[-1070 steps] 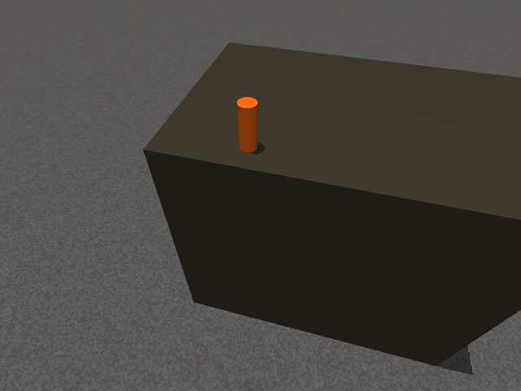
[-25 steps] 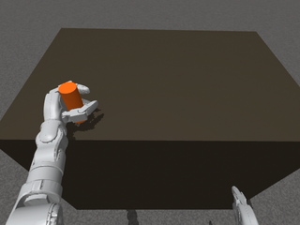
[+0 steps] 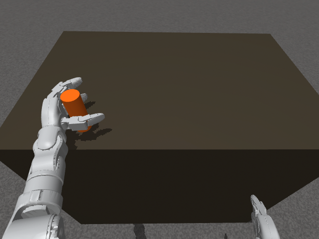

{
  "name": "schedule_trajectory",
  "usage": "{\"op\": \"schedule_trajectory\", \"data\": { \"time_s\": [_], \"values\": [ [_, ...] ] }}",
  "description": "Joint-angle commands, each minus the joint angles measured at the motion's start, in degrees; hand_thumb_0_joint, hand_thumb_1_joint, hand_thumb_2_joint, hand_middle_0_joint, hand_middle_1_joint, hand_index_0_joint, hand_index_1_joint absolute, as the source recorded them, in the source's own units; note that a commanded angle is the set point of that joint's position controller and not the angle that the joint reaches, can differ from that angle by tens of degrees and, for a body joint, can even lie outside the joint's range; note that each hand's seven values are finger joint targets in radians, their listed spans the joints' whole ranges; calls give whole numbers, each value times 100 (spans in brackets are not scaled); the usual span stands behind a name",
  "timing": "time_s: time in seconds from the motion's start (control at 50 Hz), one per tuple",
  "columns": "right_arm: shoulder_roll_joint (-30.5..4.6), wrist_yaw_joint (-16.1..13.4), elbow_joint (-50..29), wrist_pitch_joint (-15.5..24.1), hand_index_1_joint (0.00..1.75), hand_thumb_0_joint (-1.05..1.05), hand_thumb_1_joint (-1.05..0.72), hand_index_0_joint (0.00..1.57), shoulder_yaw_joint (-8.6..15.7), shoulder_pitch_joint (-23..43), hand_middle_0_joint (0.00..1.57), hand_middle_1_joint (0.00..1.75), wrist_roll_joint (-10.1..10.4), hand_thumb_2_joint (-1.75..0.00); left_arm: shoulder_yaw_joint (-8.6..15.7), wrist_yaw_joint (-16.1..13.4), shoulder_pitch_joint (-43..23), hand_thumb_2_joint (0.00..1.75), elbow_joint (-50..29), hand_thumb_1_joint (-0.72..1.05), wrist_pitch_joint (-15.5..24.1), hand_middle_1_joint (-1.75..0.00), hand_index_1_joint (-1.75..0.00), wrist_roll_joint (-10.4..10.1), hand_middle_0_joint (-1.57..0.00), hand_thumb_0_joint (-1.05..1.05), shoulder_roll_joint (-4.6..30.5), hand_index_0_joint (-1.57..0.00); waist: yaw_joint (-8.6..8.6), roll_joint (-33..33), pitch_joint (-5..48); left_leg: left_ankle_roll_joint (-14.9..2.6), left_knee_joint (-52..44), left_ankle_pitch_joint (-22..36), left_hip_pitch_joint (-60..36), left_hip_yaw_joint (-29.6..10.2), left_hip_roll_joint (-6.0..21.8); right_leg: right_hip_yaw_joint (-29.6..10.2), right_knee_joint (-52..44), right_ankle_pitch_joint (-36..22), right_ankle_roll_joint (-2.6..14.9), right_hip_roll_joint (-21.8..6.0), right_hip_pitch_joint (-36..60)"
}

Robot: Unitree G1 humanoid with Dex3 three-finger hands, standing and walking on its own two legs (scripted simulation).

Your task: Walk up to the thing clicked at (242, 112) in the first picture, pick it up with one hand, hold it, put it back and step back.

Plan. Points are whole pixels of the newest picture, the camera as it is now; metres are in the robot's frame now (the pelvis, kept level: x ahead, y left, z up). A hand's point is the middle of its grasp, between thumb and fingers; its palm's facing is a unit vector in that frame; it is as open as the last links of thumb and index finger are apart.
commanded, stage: withdraw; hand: left
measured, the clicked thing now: (77, 112) +0.42 +0.19 +0.11
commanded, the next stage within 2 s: rise in 0.22 s
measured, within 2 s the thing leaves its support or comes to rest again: neither
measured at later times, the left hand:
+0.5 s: hand (17, 64) +0.43 +0.27 +0.24, palm faces +0.22 -0.95 -0.23, open 16.5 cm
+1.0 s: hand out of the picture +0.24 +0.25 +0.22, palm faces +0.41 -0.83 -0.39, open 17.5 cm
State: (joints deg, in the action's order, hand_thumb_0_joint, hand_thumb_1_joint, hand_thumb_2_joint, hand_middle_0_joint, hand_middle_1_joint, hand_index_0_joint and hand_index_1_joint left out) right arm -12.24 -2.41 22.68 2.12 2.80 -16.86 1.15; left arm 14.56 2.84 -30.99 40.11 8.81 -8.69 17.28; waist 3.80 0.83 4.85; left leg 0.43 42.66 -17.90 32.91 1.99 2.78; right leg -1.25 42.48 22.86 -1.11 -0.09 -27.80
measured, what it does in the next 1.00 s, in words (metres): stands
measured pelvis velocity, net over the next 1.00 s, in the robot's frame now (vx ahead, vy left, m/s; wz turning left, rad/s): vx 0.02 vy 0.00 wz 0.03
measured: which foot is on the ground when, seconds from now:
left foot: down 0.00-1.00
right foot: down 0.00-1.00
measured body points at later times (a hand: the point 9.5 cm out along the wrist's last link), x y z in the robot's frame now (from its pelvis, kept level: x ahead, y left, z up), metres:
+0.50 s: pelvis +0.01 +0.00 +0.02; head +0.02 -0.01 +0.47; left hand +0.42 +0.32 +0.26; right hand +0.16 -0.25 -0.06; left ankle +0.03 +0.12 -0.71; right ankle -0.02 -0.13 -0.71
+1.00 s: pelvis +0.02 +0.00 +0.02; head +0.02 -0.03 +0.47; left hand +0.21 +0.30 +0.24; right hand +0.19 -0.27 -0.07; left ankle +0.03 +0.12 -0.71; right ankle -0.02 -0.13 -0.71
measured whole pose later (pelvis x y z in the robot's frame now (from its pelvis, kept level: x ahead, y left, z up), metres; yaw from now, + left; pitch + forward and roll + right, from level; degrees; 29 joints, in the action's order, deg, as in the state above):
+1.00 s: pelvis +0.02 +0.00 +0.02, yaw +2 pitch +0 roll +0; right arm -14.3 -2.4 34.3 3.9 9.4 -14.9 2.3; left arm 21.4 0.1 15.4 -19.8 8.4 -5.3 21.1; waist -3.6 3.4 1.2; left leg 0.6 29.6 -14.0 15.6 1.1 1.2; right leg 0.2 29.0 19.2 -1.1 -1.4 -9.8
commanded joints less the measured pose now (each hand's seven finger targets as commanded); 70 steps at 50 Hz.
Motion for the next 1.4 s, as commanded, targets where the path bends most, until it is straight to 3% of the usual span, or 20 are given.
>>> {"op": "schedule_trajectory", "data": {
  "time_s": [0.0,0.04,0.16,0.32,0.34,0.36,0.38,0.42,0.48,0.6,0.64,0.68,0.8,0.88,0.94,0.98,1.02,1.08,1.18,1.38],
  "values": [
    [-821,-124,-1008,297,5,0,54,5,387,169,5,5,63,-5,636,-34,-3205,29,-2017,-14,405,-29,-28,-88,-29,0,1985,-30,-142,375,2314,-112,-403,1524,-1967,-64,-121,190,-631,-1803,104,74,414],
    [-920,-154,-1162,334,5,0,54,5,435,236,5,5,102,-5,591,32,-2908,29,-1472,-19,185,-27,-27,-89,-26,0,1899,-26,-96,182,2217,-141,-433,1624,-1910,-57,-129,175,-682,-1970,76,72,553],
    [-806,-188,-433,417,5,0,56,5,330,421,5,5,199,-5,937,417,-3377,20,-1079,-26,-493,-18,-17,-130,-19,0,2635,-20,-170,398,1644,-132,-690,1319,-1708,-28,-167,191,-928,-1688,104,51,501],
    [-843,-248,-420,667,5,0,54,5,94,694,5,5,226,-6,608,1297,-4078,8,-810,-36,-1348,-9,-9,-239,-9,0,2636,-11,-31,234,1982,-207,-806,1955,-2391,-78,-157,269,-1127,-2202,79,63,545],
    [-1376,-237,-811,711,5,0,54,5,656,569,5,5,131,-6,864,956,-4198,4,-1643,-44,-1014,-8,-8,423,-8,0,3757,-8,-214,230,2369,-154,-904,2261,-2704,14,-202,321,-1170,-2667,7,26,932],
    [-1219,-205,-357,673,5,0,53,5,512,250,5,5,100,-6,967,826,-3705,3,-645,-52,-995,-8,-8,458,-8,0,3604,-9,-137,50,1784,-163,-957,2062,-2432,33,-198,342,-1209,-2543,2,49,843],
    [-766,-101,47,628,5,0,55,5,131,91,5,5,129,-6,481,872,-3220,2,-2,-58,-1047,-8,-7,453,-7,0,2824,-9,-117,-6,853,-161,-1078,1691,-2056,27,-208,369,-1273,-2164,18,60,546],
    [-1101,-82,-322,651,5,0,55,5,563,314,5,5,136,-6,602,777,-3487,3,-873,-58,-906,-8,-7,503,-7,0,3071,-8,-148,15,1511,-149,-1165,1757,-2515,-14,-160,397,-1332,-2068,51,66,606],
    [-973,20,-418,639,5,0,57,5,399,196,5,5,119,-5,1113,607,-3397,1,-1358,-55,-741,-8,-7,634,-6,0,3735,-8,-395,234,1502,-132,-1275,1668,-2439,16,-206,397,-1478,-1930,86,18,905],
    [-431,175,-197,605,5,0,52,5,22,427,5,5,142,-6,1222,355,-1893,0,-2567,-58,-407,-5,-5,603,-7,0,3195,-7,-673,441,1470,-113,-1353,1903,-2513,12,-179,433,-1540,-1906,117,34,1193],
    [-788,153,-157,616,5,0,51,5,405,504,5,5,131,-6,1221,212,-1384,0,-3384,-58,-316,-5,-5,544,-8,0,2998,-8,-610,671,1600,-67,-1349,2064,-2796,-19,-134,445,-1538,-1939,133,60,1153],
    [-744,159,-83,586,5,0,51,5,332,626,5,5,122,-6,1208,63,-667,0,-3999,-58,-234,-5,-5,518,-8,0,2795,-8,-690,591,1419,-61,-1370,2074,-2721,-28,-124,456,-1585,-1931,139,70,1253],
    [-1203,-5,115,514,5,0,50,5,963,405,5,5,152,-7,1415,-285,1646,0,-6280,-57,96,-6,-5,350,-8,0,2369,-9,-645,521,1205,-11,-1440,2494,-3007,-42,-79,493,-1579,-2252,136,141,1406],
    [-1058,-59,373,396,5,0,49,5,1064,228,6,5,145,-7,1503,-388,2951,0,-7021,-58,235,-6,-5,287,-8,0,2029,-9,-591,288,525,-69,-1558,2230,-2699,19,-162,439,-1687,-2319,83,89,1498],
    [-606,-12,546,382,5,0,50,5,700,232,6,5,143,-6,1138,-356,3794,0,-7668,-56,392,-6,-5,290,-8,0,1551,-9,-623,409,135,-82,-1594,2030,-2575,73,-202,430,-1686,-2221,79,43,1412],
    [-957,-72,281,427,5,0,50,5,997,514,6,5,127,-6,1163,-366,4431,1,-7650,-56,450,-6,-5,303,-7,0,1516,-8,-568,158,107,-123,-1623,1781,-2575,73,-236,425,-1776,-2099,47,7,1443],
    [-774,-52,351,443,5,0,50,5,811,476,6,5,110,-6,1197,-365,4818,0,-7962,-55,575,-6,-5,328,-7,0,1497,-8,-637,308,-54,-123,-1669,1608,-2527,77,-262,438,-1818,-1871,76,-6,1411],
    [-1010,-89,261,495,5,0,52,5,1054,601,6,5,86,-6,1294,-395,5621,0,-7914,-52,705,-6,-4,329,-6,0,1468,-8,-713,122,-95,-135,-1693,1511,-2476,51,-288,462,-1864,-1770,66,-38,1461],
    [-943,-152,313,597,5,0,52,5,1040,549,6,5,33,-5,1288,-453,5420,0,-7483,-52,902,-5,-4,393,-6,0,1412,-7,-594,-143,-375,-184,-1844,941,-2514,35,-337,395,-2105,-1190,18,-96,1309],
    [-819,-144,343,784,5,0,52,5,928,597,6,5,26,-6,1707,-557,5209,1,-6910,-53,1253,-5,-4,472,-6,0,1737,-6,-808,-48,-470,-159,-2049,962,-2550,17,-387,338,-2249,-1119,18,-158,1523]
  ]
}}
